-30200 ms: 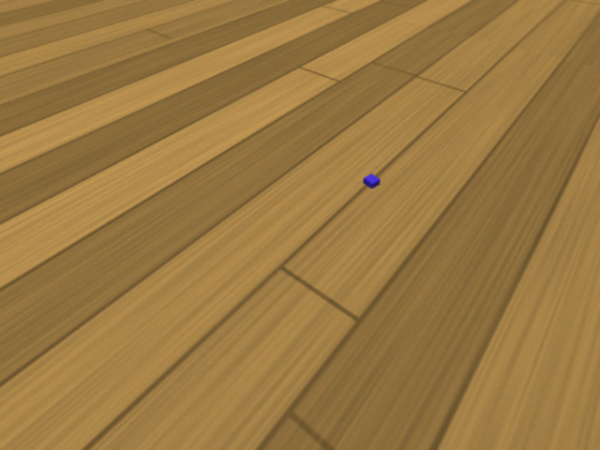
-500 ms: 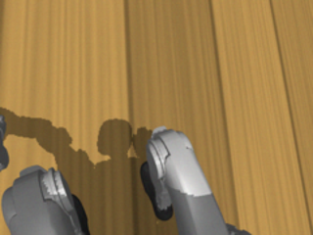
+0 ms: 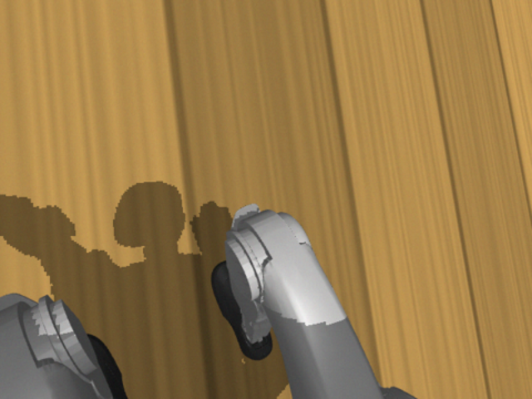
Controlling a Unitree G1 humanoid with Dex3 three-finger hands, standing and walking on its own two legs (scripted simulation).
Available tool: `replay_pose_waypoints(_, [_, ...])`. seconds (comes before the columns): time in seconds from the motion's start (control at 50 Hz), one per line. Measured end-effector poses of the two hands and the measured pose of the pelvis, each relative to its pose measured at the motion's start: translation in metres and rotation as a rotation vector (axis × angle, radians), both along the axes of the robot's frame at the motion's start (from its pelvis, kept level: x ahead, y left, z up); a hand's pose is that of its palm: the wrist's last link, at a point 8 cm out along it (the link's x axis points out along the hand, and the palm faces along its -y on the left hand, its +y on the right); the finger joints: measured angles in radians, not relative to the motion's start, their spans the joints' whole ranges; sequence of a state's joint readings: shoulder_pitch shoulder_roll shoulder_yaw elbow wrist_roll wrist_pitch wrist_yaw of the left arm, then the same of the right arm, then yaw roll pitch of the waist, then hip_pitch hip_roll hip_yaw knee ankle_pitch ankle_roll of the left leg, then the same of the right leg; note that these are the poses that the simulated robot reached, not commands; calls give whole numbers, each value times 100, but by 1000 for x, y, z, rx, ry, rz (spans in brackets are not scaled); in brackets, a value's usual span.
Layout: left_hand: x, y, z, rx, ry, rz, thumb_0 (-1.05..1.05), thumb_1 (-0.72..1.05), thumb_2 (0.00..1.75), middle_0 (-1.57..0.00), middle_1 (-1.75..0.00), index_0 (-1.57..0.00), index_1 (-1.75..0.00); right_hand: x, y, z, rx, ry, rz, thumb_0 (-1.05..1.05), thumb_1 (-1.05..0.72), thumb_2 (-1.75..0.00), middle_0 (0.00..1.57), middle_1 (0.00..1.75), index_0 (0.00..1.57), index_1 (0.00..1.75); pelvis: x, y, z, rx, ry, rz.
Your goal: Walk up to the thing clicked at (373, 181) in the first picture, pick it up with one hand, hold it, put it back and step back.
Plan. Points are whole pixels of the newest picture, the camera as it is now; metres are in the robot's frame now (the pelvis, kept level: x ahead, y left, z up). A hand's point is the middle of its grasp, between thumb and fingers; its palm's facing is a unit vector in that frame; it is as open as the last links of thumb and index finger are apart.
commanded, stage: rest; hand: left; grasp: from above
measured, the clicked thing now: out of the picture +0.43 +0.33 -0.28
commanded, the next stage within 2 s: open in 0.58 s
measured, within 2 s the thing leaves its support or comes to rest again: rests again in 1.92 s
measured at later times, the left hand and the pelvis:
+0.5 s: hand out of the picture +0.43 +0.32 -0.25, palm faces -0.11 -0.43 -0.90, open 8.9 cm; pelvis +0.00 +0.00 +0.00, yaw -1 degrees
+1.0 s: hand out of the picture +0.43 +0.31 -0.26, palm faces -0.11 -0.44 -0.89, open 9.4 cm; pelvis +0.00 +0.00 +0.00, yaw -2 degrees
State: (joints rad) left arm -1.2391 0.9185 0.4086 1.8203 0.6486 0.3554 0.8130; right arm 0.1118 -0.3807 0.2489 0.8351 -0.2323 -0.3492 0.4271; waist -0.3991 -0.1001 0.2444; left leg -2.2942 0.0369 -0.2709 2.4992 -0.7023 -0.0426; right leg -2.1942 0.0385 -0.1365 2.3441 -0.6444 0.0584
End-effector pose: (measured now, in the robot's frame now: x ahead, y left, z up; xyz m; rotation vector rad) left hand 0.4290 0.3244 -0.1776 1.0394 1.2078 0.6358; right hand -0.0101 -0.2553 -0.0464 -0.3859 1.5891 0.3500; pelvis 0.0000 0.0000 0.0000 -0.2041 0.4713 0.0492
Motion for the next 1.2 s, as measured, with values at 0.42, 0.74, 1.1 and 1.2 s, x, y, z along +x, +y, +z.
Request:
replay_pose_waypoints(0.42, [2,1,-19,-8,-8,16,0,17,27,-87,-29,-87,-31,13,9,7,3,-39,50,0,-92,-90,19,30,20,29,0,4,-2,-27,-26,-8])
replay_pose_waypoints(0.74, [4,1,-19,-4,-5,0,0,16,27,-87,-28,-87,-31,9,8,10,-2,-52,57,0,-91,-90,20,30,20,29,-2,3,-3,-31,-40,-14])
replay_pose_waypoints(1.1, [3,-4,-28,-16,-16,4,0,7,57,-62,-54,-61,-57,1,10,19,-17,-41,60,0,-90,-90,20,30,20,29,-4,3,0,-40,-54,-18])
replay_pose_waypoints(1.2, [3,-2,-29,-17,-16,11,0,1,64,-56,-60,-54,-62,1,12,21,-18,-40,64,0,-90,-89,20,30,20,29,-4,4,1,-43,-53,-18])
